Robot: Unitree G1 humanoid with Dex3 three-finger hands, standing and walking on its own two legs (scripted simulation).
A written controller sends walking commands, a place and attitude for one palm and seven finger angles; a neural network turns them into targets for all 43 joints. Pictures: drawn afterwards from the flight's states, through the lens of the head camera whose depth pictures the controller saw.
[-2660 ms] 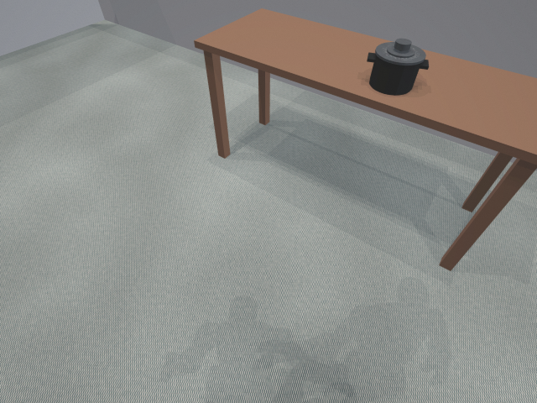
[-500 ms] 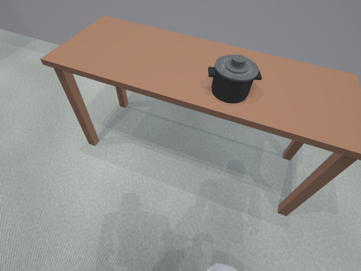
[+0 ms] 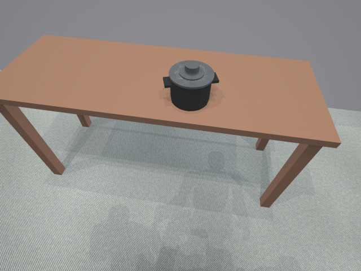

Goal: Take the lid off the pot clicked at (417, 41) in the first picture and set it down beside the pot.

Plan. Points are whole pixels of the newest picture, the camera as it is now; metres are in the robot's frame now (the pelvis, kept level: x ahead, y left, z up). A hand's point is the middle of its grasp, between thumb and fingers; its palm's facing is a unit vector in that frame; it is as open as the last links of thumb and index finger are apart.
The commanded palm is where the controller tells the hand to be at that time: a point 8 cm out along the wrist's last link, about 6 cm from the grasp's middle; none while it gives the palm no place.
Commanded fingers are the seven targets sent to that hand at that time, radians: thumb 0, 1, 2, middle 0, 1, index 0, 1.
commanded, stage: take the last steps up to it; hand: left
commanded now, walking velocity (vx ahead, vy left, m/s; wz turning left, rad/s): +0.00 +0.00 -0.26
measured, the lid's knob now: (192, 67) +0.74 +0.00 +0.03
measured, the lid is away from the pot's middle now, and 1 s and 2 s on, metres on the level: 0.00 0.00 0.00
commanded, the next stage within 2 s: come to a stop and stand still in 0.90 s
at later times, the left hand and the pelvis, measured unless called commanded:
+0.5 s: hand out of the picture +0.15 +0.15 -0.17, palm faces -0.14 -0.97 -0.18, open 7.4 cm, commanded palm none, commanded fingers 0.00 0.90 0.90 -0.20 -0.30 -0.20 -0.30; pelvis +0.05 -0.02 +0.00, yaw -7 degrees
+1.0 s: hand (134, 249) +0.20 +0.14 -0.19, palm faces -0.06 -0.99 -0.15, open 7.4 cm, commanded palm none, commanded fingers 0.00 0.90 0.90 -0.20 -0.30 -0.20 -0.30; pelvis +0.20 -0.03 +0.00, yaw -7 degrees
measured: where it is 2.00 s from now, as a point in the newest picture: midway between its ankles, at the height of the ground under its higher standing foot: (187, 270)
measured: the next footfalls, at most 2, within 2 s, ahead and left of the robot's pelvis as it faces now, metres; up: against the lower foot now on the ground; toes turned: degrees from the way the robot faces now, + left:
left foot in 0.04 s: +0.05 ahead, +0.12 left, +0.00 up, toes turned +4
right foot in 0.50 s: +0.08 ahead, -0.15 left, +0.00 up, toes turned -13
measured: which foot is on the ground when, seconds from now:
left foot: up 0.00-0.02, down 0.04-0.48, up 0.50-0.84, down 0.86-1.00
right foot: down 0.00-0.06, up 0.08-0.48, down 0.50-0.86, up 0.88-1.00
